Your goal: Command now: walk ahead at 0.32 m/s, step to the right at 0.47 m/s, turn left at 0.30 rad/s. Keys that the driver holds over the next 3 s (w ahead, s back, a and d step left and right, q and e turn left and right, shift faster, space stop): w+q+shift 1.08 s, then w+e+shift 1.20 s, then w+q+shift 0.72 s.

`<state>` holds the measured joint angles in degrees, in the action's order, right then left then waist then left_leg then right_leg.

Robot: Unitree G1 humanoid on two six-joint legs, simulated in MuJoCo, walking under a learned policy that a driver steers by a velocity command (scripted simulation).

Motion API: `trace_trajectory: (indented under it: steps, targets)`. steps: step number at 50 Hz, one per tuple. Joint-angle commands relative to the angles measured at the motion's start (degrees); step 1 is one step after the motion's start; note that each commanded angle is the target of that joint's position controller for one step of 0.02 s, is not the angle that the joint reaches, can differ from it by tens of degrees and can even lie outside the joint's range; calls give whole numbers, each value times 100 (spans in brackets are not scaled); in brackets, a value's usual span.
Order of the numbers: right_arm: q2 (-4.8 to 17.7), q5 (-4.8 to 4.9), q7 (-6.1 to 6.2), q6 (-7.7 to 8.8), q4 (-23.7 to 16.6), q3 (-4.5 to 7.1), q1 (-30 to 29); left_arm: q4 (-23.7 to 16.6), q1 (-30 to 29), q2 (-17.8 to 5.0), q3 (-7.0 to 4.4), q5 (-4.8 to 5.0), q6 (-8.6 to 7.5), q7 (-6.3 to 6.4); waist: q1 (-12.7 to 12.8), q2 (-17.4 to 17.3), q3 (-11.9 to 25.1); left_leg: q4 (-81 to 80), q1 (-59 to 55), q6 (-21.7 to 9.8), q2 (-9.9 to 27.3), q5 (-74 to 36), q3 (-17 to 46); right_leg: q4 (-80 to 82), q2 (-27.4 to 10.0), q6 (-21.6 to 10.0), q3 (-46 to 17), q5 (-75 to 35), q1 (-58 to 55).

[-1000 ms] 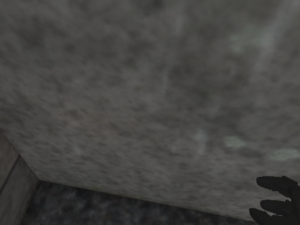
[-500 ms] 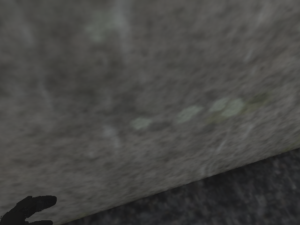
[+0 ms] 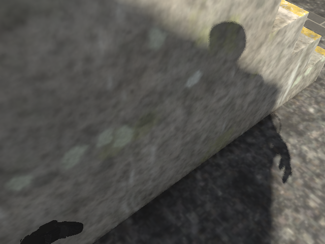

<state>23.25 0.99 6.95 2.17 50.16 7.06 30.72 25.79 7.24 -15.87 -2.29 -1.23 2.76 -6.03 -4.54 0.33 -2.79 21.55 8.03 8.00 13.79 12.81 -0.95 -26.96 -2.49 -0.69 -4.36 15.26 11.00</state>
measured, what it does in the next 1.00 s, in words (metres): steps to the right, turning left: left foot, then right foot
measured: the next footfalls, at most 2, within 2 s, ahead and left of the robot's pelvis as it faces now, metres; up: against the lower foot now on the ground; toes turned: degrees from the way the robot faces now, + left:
left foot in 0.30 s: +0.07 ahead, -0.04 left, +0.00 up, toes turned +21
right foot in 0.62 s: +0.20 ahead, -0.32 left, +0.00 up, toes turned +37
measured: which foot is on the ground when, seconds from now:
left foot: down 0.00-0.00, up 0.02-0.28, down 0.30-0.60, up 0.62-0.98, down 1.00-1.00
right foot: down 0.00-0.30, up 0.32-0.60, down 0.62-1.00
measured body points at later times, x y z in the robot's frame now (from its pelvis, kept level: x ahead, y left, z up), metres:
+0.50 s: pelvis +0.03 -0.17 +0.01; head +0.07 -0.12 +0.45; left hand +0.16 +0.15 -0.07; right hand +0.22 -0.44 -0.07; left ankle +0.03 -0.06 -0.73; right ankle +0.13 -0.34 -0.65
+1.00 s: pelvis +0.00 -0.24 -0.01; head +0.01 -0.19 +0.44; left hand -0.13 +0.07 -0.11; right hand +0.35 -0.25 -0.07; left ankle -0.10 -0.18 -0.74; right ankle +0.17 -0.34 -0.73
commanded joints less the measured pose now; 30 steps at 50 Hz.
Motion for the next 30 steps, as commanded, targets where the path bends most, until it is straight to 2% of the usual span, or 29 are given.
trace_trajectory:
  steps: [1,2,3,4,5,6,7,8,9,11,12,13,14,15,16,17,18,19,20,21,22,23,24,25,26,27,28,29,30]
  targets:
    - [239,-283,-113,111,-814,-50,-466,248,1323,-1325,-422,-153,-39,39,645,1765,497,2093,2614,-520,-1374,2195,-562,248,-550,-650,-194,-3976,-2712]
    - [346,-166,-35,79,-811,-52,-620,175,1542,-1431,-519,-259,-152,68,1040,1982,947,3640,3016,-463,-1432,2615,-567,778,-926,-1343,-747,-2879,-2072]
    - [370,-27,13,29,-783,-54,-702,142,1223,-1129,-432,-249,-192,96,890,1900,838,4449,3148,-558,-1163,2583,-165,1000,-964,-1410,-738,-2426,-1776]
    - [365,-54,47,-38,-738,-69,-766,152,854,-859,-356,-181,-180,173,667,1539,609,4619,3189,-607,-1013,2194,-29,1086,-929,-1270,-409,-2135,-1377]
    - [336,-157,91,-119,-649,-94,-773,117,516,-680,-321,-153,-161,263,494,1127,416,4705,3060,-568,-955,1782,-59,1056,-846,-1155,-36,-2520,-1107]
    - [209,-211,105,-170,-586,-133,-592,119,215,-608,-306,-152,-141,346,247,947,371,4684,2807,-513,-926,1435,-97,1012,-835,-1166,203,-3177,-938]
    - [163,-263,108,-252,-521,-163,-371,151,14,-529,-271,-198,-166,373,53,727,389,4375,2454,-494,-839,1103,-198,1059,-732,-1125,418,-3143,-727]
    - [85,-228,96,-280,-564,-202,-318,115,-152,-482,-270,-169,-178,404,-11,709,321,3961,2110,-495,-746,912,-183,1101,-681,-1098,537,-3024,-546]
    - [-16,-206,74,-289,-676,-263,-429,143,-259,-478,-264,-132,-189,454,-10,699,291,3537,1841,-586,-664,785,-115,1117,-715,-1076,590,-3066,-410]
    - [-48,-164,50,-264,-795,-309,-357,140,-352,-579,-318,-87,-195,546,-105,696,303,2823,1302,-877,-517,988,6,774,-855,-978,623,-4162,-214]
    - [-19,-159,19,-271,-765,-301,-92,97,-472,-584,-330,-59,-209,560,-221,576,449,2516,946,-1081,-477,967,30,489,-930,-907,666,-5085,-183]
    - [105,-166,-7,-278,-625,-259,398,46,-611,-611,-348,-44,-199,571,-400,412,672,2183,466,-1249,-540,753,-32,61,-901,-797,747,-5679,-116]
    - [282,-211,-36,-269,-395,-170,1094,-26,-762,-612,-354,-11,-170,591,-698,82,879,1564,-374,-1417,-705,354,-78,-711,-686,-587,955,-5639,255]
    - [554,-318,-90,-234,-317,-72,1348,-127,-766,-607,-343,76,-168,615,-877,-740,555,538,-1065,-1629,-721,-436,361,-1911,-186,-229,1056,-3213,1190]
    - [1224,-299,-73,-187,-604,2,677,-307,-173,-210,-226,-204,-216,587,-92,-2621,293,361,-1792,-2671,919,-2079,3241,-3748,821,460,746,2245,3374]
    - [1119,-356,-51,-16,-941,-20,49,-177,-70,-771,-321,-283,-264,528,-98,-2143,1182,-650,-895,-3340,1541,-807,5111,-4977,992,743,-932,2541,3111]
    - [977,-250,-41,88,-1260,-70,-1046,-233,-252,-1026,-399,-90,-249,512,342,-1420,378,-721,35,-2854,1330,-438,4452,-5490,811,745,-1141,1879,3109]
    - [884,-112,-7,72,-1433,-100,-1492,-206,-180,-1093,-381,-101,-248,520,547,-710,4,-671,489,-2449,892,-426,3617,-5420,712,691,-862,1331,3011]
    - [823,0,47,-18,-1528,-101,-1761,-154,-149,-1058,-406,-148,-230,538,603,-325,-96,-538,665,-2150,524,-541,2917,-5116,627,666,-632,967,2825]
    - [956,5,66,-95,-1628,-76,-1935,-147,-135,-957,-393,-166,-184,533,654,-309,-18,-425,1025,-1991,149,-810,2424,-4830,686,704,-468,649,2314]
    - [922,-59,80,-165,-1698,-86,-1993,-134,-175,-782,-345,-130,-154,506,643,-372,72,-353,1299,-1836,-229,-809,1913,-4414,793,747,-249,286,1848]
    - [805,-91,88,-202,-1756,-103,-2035,-97,-154,-564,-287,-51,-146,512,641,-526,169,-250,1311,-1706,-503,-764,1602,-3752,839,809,-100,18,1591]
    - [717,-76,79,-236,-1799,-104,-2015,-47,-150,-402,-240,23,-154,543,584,-689,256,-161,1196,-1633,-645,-749,1514,-3104,891,880,9,-80,1433]
    - [404,177,21,-393,-1643,-174,-2193,-158,-385,-191,-150,230,-302,648,763,-1129,528,207,1304,-1536,-1236,-1132,822,-1977,863,860,249,-257,741]
    - [461,128,-60,-490,-1707,-126,-2069,-66,-439,-123,-117,194,-367,635,560,-1336,561,316,1229,-1535,-1189,-1211,941,-1476,1055,852,602,-49,533]
    - [516,78,-130,-537,-1766,-85,-1993,70,-227,-230,-173,185,-416,611,491,-1353,641,434,1283,-1540,-1093,-1080,1237,-1039,1108,861,637,-44,238]
    - [480,91,-191,-534,-1859,-84,-2098,241,91,-316,-236,174,-431,596,575,-1212,589,585,1553,-1444,-1092,-596,1486,-404,1092,818,602,-320,-116]
    - [346,107,-312,-488,-2012,-136,-2204,392,488,-410,-313,154,-430,576,692,-1040,408,856,2078,-1313,-1127,49,1777,95,941,701,435,-331,-537]
    - [-91,112,-404,-445,-2037,-244,-2203,595,1092,-510,-382,176,-434,593,878,-619,442,1849,2883,-1025,-1396,1278,1588,491,165,405,-177,-501,-1255]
